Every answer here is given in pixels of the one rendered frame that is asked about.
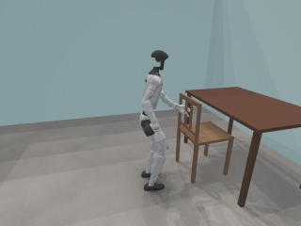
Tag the chair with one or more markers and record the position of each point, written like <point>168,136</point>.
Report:
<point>200,133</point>

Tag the robot left forearm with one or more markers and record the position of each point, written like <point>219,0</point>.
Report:
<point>170,103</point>

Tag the robot right forearm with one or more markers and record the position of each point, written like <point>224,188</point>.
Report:
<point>153,120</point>

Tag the humanoid robot head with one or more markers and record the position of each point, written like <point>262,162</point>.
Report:
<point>159,56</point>

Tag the table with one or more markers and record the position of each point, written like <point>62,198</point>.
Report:
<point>258,112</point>

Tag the left robot upper arm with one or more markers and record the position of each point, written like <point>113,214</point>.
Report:
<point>162,95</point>

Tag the right robot upper arm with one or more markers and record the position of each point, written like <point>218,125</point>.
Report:
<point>155,82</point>

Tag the robot right foot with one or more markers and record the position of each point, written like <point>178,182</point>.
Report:
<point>155,186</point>

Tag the left robot hand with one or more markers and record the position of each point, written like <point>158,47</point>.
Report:
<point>181,109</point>

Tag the right robot hand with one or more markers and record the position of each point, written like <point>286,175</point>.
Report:
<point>159,137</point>

